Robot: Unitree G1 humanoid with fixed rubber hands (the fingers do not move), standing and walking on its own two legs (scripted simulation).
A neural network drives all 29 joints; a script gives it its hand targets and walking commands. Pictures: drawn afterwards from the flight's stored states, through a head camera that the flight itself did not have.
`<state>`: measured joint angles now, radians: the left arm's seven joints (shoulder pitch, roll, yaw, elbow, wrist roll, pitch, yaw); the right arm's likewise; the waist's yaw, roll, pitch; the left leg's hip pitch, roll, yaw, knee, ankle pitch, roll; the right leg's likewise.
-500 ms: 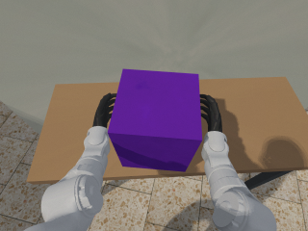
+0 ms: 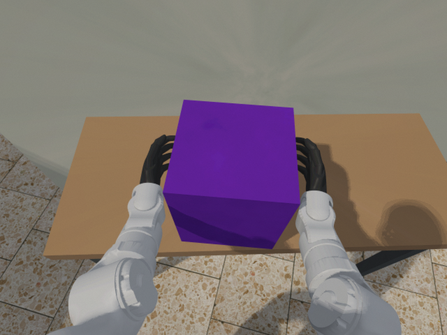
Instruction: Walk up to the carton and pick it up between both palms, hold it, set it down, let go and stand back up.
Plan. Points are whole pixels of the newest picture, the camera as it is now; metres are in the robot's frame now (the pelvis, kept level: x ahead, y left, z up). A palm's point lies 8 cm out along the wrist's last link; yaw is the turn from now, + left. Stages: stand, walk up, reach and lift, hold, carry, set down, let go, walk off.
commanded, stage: reach and lift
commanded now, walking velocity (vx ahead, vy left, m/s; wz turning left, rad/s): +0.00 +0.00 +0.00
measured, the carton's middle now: (231, 181) +0.44 +0.01 -0.05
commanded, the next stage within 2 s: none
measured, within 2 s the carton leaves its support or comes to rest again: leaves its support in 0.50 s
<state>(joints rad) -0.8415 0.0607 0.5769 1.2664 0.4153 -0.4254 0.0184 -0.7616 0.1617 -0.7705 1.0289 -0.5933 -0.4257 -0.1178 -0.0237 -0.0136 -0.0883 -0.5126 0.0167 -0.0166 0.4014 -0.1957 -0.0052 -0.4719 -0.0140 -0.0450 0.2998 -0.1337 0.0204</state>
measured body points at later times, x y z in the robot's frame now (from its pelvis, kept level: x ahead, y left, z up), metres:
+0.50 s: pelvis -0.01 +0.00 +0.00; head +0.07 +0.02 +0.44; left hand +0.41 +0.15 +0.01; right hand +0.39 -0.15 +0.02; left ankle -0.02 +0.11 -0.74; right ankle -0.02 -0.13 -0.74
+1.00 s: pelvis +0.00 +0.00 +0.01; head +0.03 +0.02 +0.46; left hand +0.41 +0.16 +0.06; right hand +0.39 -0.15 +0.07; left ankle -0.02 +0.11 -0.74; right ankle -0.02 -0.13 -0.74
